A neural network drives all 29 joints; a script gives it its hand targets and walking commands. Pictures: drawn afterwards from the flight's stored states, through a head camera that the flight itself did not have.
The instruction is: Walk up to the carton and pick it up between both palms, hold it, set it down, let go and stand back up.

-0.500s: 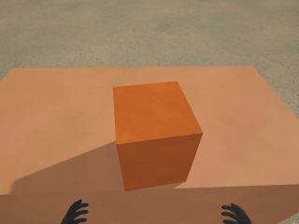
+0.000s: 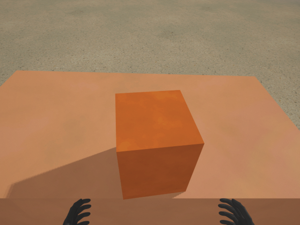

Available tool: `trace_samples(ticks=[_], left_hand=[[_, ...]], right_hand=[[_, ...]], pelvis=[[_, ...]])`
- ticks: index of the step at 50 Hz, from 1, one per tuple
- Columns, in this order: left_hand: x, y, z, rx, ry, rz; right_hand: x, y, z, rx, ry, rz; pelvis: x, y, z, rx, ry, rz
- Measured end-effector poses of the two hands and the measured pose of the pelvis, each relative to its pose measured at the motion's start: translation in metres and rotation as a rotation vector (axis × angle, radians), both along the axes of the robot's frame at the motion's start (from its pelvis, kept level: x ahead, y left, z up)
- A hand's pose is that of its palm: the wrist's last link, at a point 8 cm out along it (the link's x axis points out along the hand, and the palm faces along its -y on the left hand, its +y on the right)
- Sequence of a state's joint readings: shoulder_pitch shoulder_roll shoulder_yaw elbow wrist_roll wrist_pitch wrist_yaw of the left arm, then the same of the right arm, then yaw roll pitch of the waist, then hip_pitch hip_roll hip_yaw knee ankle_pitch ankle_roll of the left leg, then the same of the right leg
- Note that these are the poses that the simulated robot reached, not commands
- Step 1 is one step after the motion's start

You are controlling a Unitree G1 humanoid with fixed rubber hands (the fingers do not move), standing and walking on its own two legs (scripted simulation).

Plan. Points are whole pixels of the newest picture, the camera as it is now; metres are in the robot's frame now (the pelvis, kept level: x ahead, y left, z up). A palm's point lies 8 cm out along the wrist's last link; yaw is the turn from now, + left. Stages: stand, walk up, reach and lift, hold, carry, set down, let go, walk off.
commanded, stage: reach and lift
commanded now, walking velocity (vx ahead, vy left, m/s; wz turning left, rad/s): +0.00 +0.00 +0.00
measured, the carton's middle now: (151, 144) +0.37 +0.04 +0.02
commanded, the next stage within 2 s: none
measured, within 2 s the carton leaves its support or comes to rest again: neither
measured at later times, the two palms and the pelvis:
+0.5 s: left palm (73, 224) +0.15 +0.21 -0.02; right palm (243, 219) +0.18 -0.20 -0.01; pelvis +0.00 -0.01 +0.00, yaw +1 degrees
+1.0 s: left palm (67, 185) +0.21 +0.23 +0.06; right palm (235, 178) +0.26 -0.18 +0.05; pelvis -0.01 -0.01 +0.00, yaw -1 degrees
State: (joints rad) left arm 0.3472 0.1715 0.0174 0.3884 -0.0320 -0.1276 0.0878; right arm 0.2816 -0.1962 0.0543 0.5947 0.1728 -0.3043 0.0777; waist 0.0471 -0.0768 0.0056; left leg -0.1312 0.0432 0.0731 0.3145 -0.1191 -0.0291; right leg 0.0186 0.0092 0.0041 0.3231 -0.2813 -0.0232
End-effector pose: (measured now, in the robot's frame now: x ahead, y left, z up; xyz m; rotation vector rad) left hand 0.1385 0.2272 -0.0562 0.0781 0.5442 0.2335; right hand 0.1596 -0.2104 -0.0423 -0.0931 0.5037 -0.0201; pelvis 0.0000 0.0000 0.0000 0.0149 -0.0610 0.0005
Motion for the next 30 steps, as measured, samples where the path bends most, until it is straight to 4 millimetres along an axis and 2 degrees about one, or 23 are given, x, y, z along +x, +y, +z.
trace_samples(ticks=[11,19,30], left_hand=[[0.005,-0.005,0.023,0.018,-0.128,0.016],[0.010,-0.013,0.035,0.002,-0.207,0.019],[0.024,-0.012,0.040,-0.024,-0.230,0.052]], right_hand=[[0.007,0.008,0.007,0.071,-0.105,0.002],[0.015,0.013,0.020,0.102,-0.209,0.023],[0.038,0.013,0.035,0.100,-0.228,0.035]], pelvis=[[0.005,-0.006,-0.001,0.007,0.001,0.008],[0.006,-0.009,-0.002,0.009,-0.001,0.011],[-0.001,-0.014,-0.003,0.014,0.000,0.009]])
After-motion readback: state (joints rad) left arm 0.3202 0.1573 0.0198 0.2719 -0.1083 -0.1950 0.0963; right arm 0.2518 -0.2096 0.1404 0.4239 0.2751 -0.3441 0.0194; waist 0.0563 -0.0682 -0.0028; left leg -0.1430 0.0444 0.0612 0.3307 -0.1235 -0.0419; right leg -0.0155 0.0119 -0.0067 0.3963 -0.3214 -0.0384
